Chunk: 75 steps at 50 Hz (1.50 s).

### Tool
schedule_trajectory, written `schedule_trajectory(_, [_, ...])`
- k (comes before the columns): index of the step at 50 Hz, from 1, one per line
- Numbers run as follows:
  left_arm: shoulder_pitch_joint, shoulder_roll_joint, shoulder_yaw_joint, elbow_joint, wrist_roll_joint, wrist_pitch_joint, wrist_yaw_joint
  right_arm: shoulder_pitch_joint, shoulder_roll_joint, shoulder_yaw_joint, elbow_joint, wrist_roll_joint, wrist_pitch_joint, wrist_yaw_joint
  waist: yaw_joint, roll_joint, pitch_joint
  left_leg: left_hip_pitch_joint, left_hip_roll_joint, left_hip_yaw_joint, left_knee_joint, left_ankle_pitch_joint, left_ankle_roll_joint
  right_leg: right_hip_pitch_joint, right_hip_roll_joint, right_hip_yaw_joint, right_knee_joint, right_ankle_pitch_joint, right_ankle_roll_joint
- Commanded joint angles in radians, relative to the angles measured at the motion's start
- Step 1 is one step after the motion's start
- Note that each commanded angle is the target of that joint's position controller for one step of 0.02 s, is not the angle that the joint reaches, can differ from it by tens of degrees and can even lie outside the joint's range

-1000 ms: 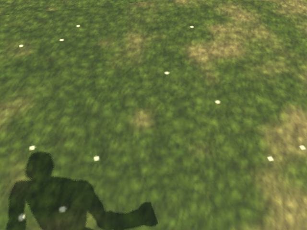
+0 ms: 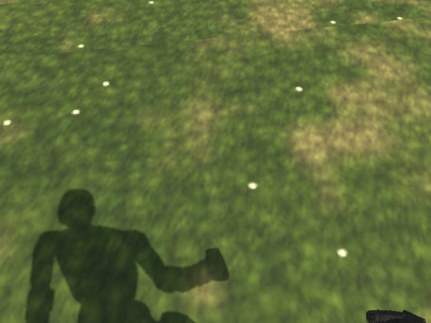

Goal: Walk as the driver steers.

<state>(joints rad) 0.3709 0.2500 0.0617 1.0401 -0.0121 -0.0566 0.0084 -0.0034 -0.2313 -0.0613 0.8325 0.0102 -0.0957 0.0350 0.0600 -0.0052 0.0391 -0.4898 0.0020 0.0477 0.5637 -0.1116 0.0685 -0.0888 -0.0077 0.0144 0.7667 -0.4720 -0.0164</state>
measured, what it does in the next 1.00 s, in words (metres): walks ahead, turning left: right foot, then left foot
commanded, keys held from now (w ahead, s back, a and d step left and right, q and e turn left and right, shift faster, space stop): w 0.02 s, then w+q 0.42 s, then q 0.38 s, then no key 0.18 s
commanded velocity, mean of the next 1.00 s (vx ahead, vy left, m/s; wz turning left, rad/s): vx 0.33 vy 0.00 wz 0.41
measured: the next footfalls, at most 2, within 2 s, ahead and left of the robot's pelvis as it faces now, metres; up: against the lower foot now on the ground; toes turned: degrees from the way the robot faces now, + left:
right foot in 0.46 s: +0.43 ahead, -0.11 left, +0.00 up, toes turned +12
left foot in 0.94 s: +0.42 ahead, +0.16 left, +0.00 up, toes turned +29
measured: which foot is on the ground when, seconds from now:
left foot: down 0.00-0.46, up 0.48-0.92, down 0.94-1.00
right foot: up 0.00-0.44, down 0.46-0.94, up 0.96-1.00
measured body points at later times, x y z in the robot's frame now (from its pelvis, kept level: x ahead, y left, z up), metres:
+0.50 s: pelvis +0.27 -0.02 +0.01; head +0.30 -0.02 +0.45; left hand +0.46 +0.25 -0.07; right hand +0.30 -0.30 -0.13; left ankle +0.11 +0.09 -0.70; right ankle +0.39 -0.12 -0.72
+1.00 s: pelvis +0.38 +0.03 +0.01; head +0.41 +0.06 +0.46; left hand +0.34 +0.33 -0.12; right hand +0.67 -0.13 -0.07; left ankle +0.39 +0.14 -0.72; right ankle +0.38 -0.12 -0.68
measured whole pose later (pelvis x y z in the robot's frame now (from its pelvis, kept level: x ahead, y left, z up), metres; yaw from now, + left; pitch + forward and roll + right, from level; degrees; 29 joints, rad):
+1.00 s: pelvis +0.38 +0.03 +0.01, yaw +28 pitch +2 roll -1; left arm 0.12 0.32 0.07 0.91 0.00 -0.01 0.01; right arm 0.08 -0.28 -0.08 0.69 -0.01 0.02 0.01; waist 0.03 -0.02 0.07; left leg -0.40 0.00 0.02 0.55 -0.19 0.05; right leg -0.32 -0.08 -0.11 0.86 -0.54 0.05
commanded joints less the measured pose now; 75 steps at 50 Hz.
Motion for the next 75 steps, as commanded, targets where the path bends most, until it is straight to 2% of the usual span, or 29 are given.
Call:
schedule_trajectory(1, [-0.030, 0.131, 0.017, -0.090, -0.030, -0.058, -0.012, 0.324, -0.174, -0.045, 0.045, 0.003, 0.002, -0.010, -0.162, 0.177, -0.266, 0.783, 0.349, -0.616, -0.263, -0.185, 0.208, -0.675, -0.016, 0.095, 0.565, -0.031, -0.033])
schedule_trajectory(3, [-0.130, 0.124, 0.024, -0.113, -0.012, -0.063, 0.003, 0.193, -0.131, -0.030, 0.024, -0.010, -0.003, -0.006, -0.105, 0.061, -0.106, 0.490, 0.266, -0.420, -0.316, 0.003, 0.174, -0.613, -0.097, 0.049, 0.455, 0.123, -0.031])
schedule_trajectory(5, [-0.106, 0.091, 0.028, -0.113, 0.002, -0.044, 0.009, 0.176, -0.102, -0.020, 0.028, -0.018, -0.008, -0.001, -0.054, 0.086, -0.091, 0.369, 0.218, -0.350, -0.363, 0.080, 0.168, -0.504, -0.123, 0.054, 0.362, 0.175, -0.026])
schedule_trajectory(10, [-0.257, 0.072, 0.029, -0.171, 0.016, -0.030, 0.015, 0.256, -0.166, -0.036, 0.055, -0.001, -0.005, -0.033, -0.067, 0.066, -0.027, 0.307, 0.191, -0.290, -0.428, 0.069, 0.178, -0.540, -0.104, 0.043, 0.054, 0.364, 0.028])
schedule_trajectory(18, [-0.500, 0.079, 0.012, -0.251, -0.004, -0.050, -0.015, 0.374, -0.177, -0.043, 0.092, 0.016, 0.014, -0.053, -0.133, 0.082, 0.013, 0.330, 0.180, -0.307, -0.352, -0.012, 0.135, -0.435, -0.034, 0.052, -0.266, 0.526, 0.043])
schedule_trajectory(22, [-0.380, 0.142, 0.034, -0.231, -0.005, -0.070, -0.019, 0.351, -0.180, -0.050, 0.078, 0.016, 0.031, -0.062, -0.053, 0.110, -0.042, 0.351, 0.171, -0.361, -0.199, 0.060, 0.097, -0.218, -0.019, 0.041, -0.347, 0.412, 0.006])
schedule_trajectory(23, [-0.255, 0.185, 0.052, -0.203, 0.013, -0.075, -0.011, 0.331, -0.145, -0.039, 0.059, 0.010, 0.032, -0.060, 0.003, 0.087, -0.128, 0.296, 0.095, -0.322, -0.025, 0.141, 0.061, -0.025, -0.056, 0.066, -0.344, 0.429, -0.032])
schedule_trajectory(24, [-0.092, 0.263, 0.071, -0.187, 0.029, -0.074, -0.003, 0.328, -0.093, -0.022, 0.023, -0.010, 0.034, -0.063, 0.055, -0.054, -0.288, 0.142, 0.001, -0.219, 0.292, -0.061, 0.008, 0.244, -0.250, 0.229, -0.299, 0.574, -0.086])
schedule_trajectory(25, [-0.080, 0.299, 0.075, -0.176, 0.036, -0.056, -0.009, 0.470, -0.037, -0.008, -0.001, 0.014, 0.024, -0.065, -0.027, -0.382, -0.391, -0.167, -0.100, -0.145, 0.555, -0.542, -0.044, 0.470, -0.452, 0.605, -0.379, 0.619, -0.231])
schedule_trajectory(26, [-0.122, 0.185, 0.047, -0.204, 0.026, -0.051, -0.013, 0.469, -0.147, -0.032, 0.027, 0.022, 0.029, -0.070, -0.020, -0.236, -0.332, -0.229, -0.024, -0.215, 0.680, -0.532, -0.057, 0.402, -0.420, 0.580, -0.382, 0.624, -0.217])
schedule_trajectory(27, [-0.179, 0.126, 0.029, -0.222, 0.021, -0.047, -0.011, 0.395, -0.190, -0.047, 0.012, 0.023, 0.039, -0.071, -0.019, -0.148, -0.231, -0.243, 0.004, -0.194, 0.699, -0.467, -0.066, 0.279, -0.383, 0.401, -0.372, 0.736, -0.181])
schedule_trajectory(29, [-0.271, 0.100, 0.019, -0.225, 0.024, -0.036, -0.012, 0.344, -0.166, -0.057, -0.004, 0.011, 0.066, -0.076, -0.067, -0.067, -0.139, -0.180, 0.068, -0.148, 0.650, -0.372, -0.089, 0.067, -0.313, 0.215, -0.399, 0.868, -0.161])
schedule_trajectory(33, [-0.299, 0.141, 0.032, -0.206, 0.039, -0.029, 0.004, 0.299, -0.102, -0.051, -0.069, 0.016, 0.106, -0.068, -0.093, -0.118, -0.100, -0.111, 0.089, -0.102, 0.530, -0.246, -0.108, -0.076, -0.285, 0.056, -0.505, 0.869, -0.201])
schedule_trajectory(38, [-0.314, 0.177, 0.041, -0.203, 0.020, 0.000, 0.030, 0.207, -0.101, -0.042, -0.129, 0.009, 0.111, -0.042, -0.074, -0.096, -0.120, -0.029, 0.089, -0.059, 0.285, -0.046, -0.097, -0.054, -0.279, -0.083, -0.529, 0.805, -0.188])
schedule_trajectory(42, [-0.275, 0.211, 0.049, -0.189, 0.001, 0.023, 0.025, 0.126, -0.122, -0.045, -0.177, 0.004, 0.123, -0.015, -0.048, -0.095, -0.096, 0.022, 0.067, -0.024, 0.149, -0.086, -0.068, -0.005, -0.298, -0.110, -0.477, 0.739, -0.164])
schedule_trajectory(45, [-0.274, 0.230, 0.053, -0.179, -0.022, 0.037, 0.020, 0.145, -0.131, -0.050, -0.185, 0.000, 0.126, -0.006, -0.079, -0.093, -0.094, 0.111, 0.029, -0.001, -0.034, -0.080, -0.026, 0.025, -0.298, -0.105, -0.358, 0.725, -0.122])
schedule_trajectory(46, [-0.240, 0.212, 0.049, -0.164, -0.023, 0.038, 0.017, 0.184, -0.158, -0.060, -0.172, -0.006, 0.123, -0.012, -0.093, -0.057, -0.116, 0.230, 0.006, -0.006, -0.139, 0.049, 0.001, -0.009, -0.255, -0.135, -0.263, 0.693, -0.079])
schedule_trajectory(47, [-0.188, 0.170, 0.036, -0.160, 0.007, 0.033, 0.010, 0.250, -0.255, -0.087, -0.162, -0.009, 0.120, -0.030, -0.095, 0.087, -0.190, 0.443, 0.113, -0.148, -0.152, 0.452, 0.050, -0.137, -0.180, -0.191, -0.077, 0.515, -0.006])
schedule_trajectory(48, [-0.175, 0.105, 0.008, -0.196, 0.044, 0.024, -0.003, 0.242, -0.337, -0.093, -0.182, -0.030, 0.124, -0.048, -0.062, 0.321, -0.250, 0.653, 0.376, -0.467, -0.114, 0.789, 0.251, -0.450, -0.040, -0.205, 0.220, -0.140, 0.080])
schedule_trajectory(49, [-0.226, 0.137, 0.015, -0.193, 0.026, 0.027, -0.008, 0.264, -0.233, -0.060, -0.181, -0.037, 0.113, -0.044, -0.114, 0.191, -0.343, 0.596, 0.410, -0.484, -0.136, 0.721, 0.321, -0.462, -0.043, -0.028, 0.350, -0.247, 0.086])
schedule_trajectory(50, [-0.271, 0.166, 0.024, -0.200, -0.005, 0.036, -0.008, 0.224, -0.207, -0.049, -0.178, -0.034, 0.100, -0.038, -0.110, 0.146, -0.279, 0.543, 0.353, -0.389, -0.150, 0.660, 0.286, -0.485, -0.062, -0.004, 0.391, -0.201, 0.078])
schedule_trajectory(51, [-0.271, 0.153, 0.023, -0.190, -0.011, 0.044, 0.001, 0.175, -0.196, -0.048, -0.174, -0.024, 0.090, -0.038, -0.088, 0.117, -0.233, 0.500, 0.296, -0.329, -0.158, 0.549, 0.230, -0.504, -0.076, 0.006, 0.363, -0.147, 0.070])
schedule_trajectory(53, [-0.256, 0.170, 0.031, -0.171, 0.007, 0.064, 0.020, 0.099, -0.182, -0.039, -0.172, -0.017, 0.087, -0.044, -0.052, 0.109, -0.182, 0.361, 0.252, -0.271, -0.200, 0.427, 0.186, -0.428, -0.084, 0.013, 0.304, -0.042, 0.080])
schedule_trajectory(57, [-0.223, 0.124, 0.018, -0.147, 0.007, 0.076, 0.032, 0.062, -0.164, -0.032, -0.146, -0.029, 0.083, -0.052, -0.034, 0.130, -0.169, 0.269, 0.209, -0.217, -0.233, 0.298, 0.175, -0.288, -0.060, -0.004, 0.104, 0.050, 0.088])
schedule_trajectory(63, [-0.199, 0.110, 0.008, -0.117, 0.014, 0.071, 0.013, 0.054, -0.141, -0.014, -0.092, -0.014, 0.093, -0.056, -0.017, 0.128, -0.128, 0.206, 0.175, -0.231, -0.231, -0.052, 0.111, -0.087, -0.027, -0.045, -0.280, 0.263, 0.041])
schedule_trajectory(65, [-0.187, 0.165, 0.010, -0.115, 0.041, 0.067, 0.008, 0.119, -0.104, 0.000, -0.059, -0.024, 0.089, -0.051, -0.046, 0.014, -0.104, 0.139, 0.093, -0.176, -0.161, -0.200, 0.008, -0.004, -0.139, 0.083, -0.387, 0.426, -0.017])
schedule_trajectory(66, [-0.237, 0.199, 0.016, -0.107, 0.026, 0.066, 0.009, 0.160, -0.084, -0.002, -0.057, -0.029, 0.087, -0.047, -0.119, -0.128, -0.080, 0.185, 0.015, -0.092, -0.158, -0.213, -0.034, -0.121, -0.172, 0.101, -0.386, 0.282, -0.067])
schedule_trajectory(68, [-0.279, 0.123, -0.003, -0.112, 0.034, 0.049, 0.002, 0.074, -0.124, -0.010, -0.051, -0.031, 0.094, -0.053, -0.081, -0.123, -0.039, 0.331, 0.015, -0.085, -0.121, -0.115, -0.051, -0.282, -0.133, 0.095, -0.460, 0.029, -0.038])
schedule_trajectory(75, [-0.213, 0.120, -0.014, -0.065, 0.022, 0.030, 0.018, 0.104, -0.108, -0.012, 0.029, -0.021, 0.092, -0.058, -0.053, -0.024, -0.036, 0.308, 0.034, -0.104, -0.140, -0.005, -0.032, -0.182, -0.077, 0.032, -0.401, 0.206, -0.002])
Velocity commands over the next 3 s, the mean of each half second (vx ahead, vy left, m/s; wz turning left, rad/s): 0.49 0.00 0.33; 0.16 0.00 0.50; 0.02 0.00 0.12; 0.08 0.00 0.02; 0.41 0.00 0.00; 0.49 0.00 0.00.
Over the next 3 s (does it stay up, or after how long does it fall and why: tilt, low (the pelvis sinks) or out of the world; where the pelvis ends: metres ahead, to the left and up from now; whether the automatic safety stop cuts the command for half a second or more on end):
stays up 0.91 0.29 0.01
